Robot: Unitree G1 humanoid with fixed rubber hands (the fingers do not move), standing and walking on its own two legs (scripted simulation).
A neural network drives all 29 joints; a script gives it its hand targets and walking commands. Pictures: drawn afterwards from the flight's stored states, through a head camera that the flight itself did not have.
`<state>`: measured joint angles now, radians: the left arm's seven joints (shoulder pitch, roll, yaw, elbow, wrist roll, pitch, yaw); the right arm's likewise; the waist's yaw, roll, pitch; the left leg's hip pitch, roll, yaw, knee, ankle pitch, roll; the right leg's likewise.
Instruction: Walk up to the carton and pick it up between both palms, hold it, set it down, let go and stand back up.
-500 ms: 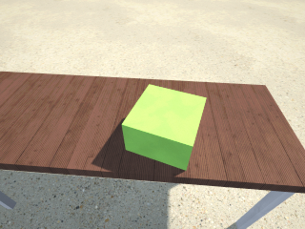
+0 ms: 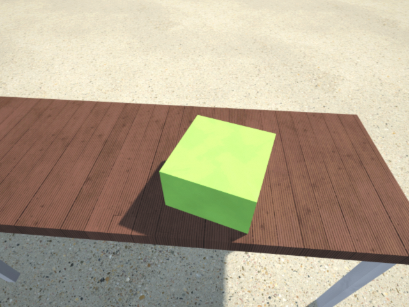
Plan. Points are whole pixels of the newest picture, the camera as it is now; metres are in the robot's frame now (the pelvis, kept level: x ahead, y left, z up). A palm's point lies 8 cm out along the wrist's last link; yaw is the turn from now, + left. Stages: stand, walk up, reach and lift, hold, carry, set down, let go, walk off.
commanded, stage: stand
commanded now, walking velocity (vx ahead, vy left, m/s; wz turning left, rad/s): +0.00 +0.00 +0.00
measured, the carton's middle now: (220, 169) +0.50 -0.03 -0.05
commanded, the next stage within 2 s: none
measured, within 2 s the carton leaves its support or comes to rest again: neither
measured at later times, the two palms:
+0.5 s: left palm out of the picture +0.02 +0.25 -0.12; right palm out of the picture +0.02 -0.25 -0.13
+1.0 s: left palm out of the picture +0.01 +0.24 -0.13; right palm out of the picture +0.01 -0.24 -0.13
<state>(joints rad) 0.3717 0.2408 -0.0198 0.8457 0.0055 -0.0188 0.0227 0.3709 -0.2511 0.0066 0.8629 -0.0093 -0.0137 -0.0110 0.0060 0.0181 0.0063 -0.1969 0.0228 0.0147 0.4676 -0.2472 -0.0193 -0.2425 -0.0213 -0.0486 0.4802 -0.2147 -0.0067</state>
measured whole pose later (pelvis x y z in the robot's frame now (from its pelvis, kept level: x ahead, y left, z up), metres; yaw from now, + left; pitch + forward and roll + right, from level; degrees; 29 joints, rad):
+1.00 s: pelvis +0.01 +0.00 +0.00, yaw +0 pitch -1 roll +0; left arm 0.36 0.21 -0.01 0.96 0.00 -0.01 0.03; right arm 0.37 -0.22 0.01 0.96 -0.01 -0.01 -0.03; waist 0.01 0.01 0.02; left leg -0.16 0.03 0.02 0.43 -0.25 -0.02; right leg -0.20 -0.01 -0.05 0.44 -0.21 -0.01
